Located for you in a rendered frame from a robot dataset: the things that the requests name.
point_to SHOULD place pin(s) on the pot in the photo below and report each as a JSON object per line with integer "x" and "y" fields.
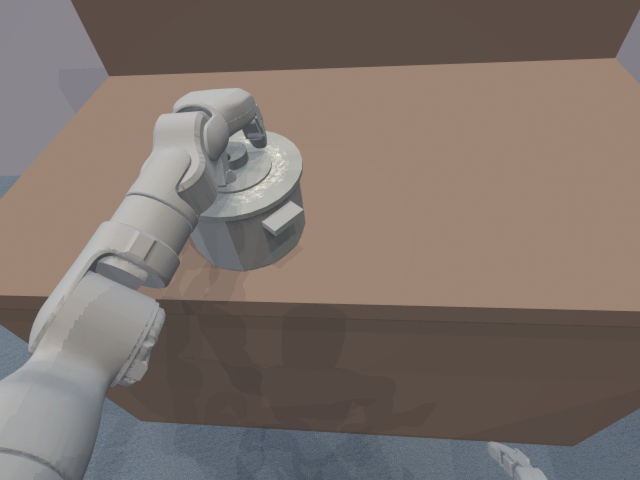
{"x": 254, "y": 242}

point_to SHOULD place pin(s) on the left robot upper arm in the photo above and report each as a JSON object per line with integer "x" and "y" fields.
{"x": 50, "y": 408}

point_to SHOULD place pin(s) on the robot left forearm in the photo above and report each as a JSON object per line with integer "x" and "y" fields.
{"x": 141, "y": 243}

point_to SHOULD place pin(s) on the right robot hand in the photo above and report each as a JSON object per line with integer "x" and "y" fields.
{"x": 515, "y": 463}

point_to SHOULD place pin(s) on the lid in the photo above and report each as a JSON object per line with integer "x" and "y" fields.
{"x": 268, "y": 178}

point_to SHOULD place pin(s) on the left robot hand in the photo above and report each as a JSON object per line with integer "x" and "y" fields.
{"x": 240, "y": 111}

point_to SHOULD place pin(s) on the knob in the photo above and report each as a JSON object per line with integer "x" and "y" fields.
{"x": 238, "y": 155}

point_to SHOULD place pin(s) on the table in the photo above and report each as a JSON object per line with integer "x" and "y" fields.
{"x": 469, "y": 268}

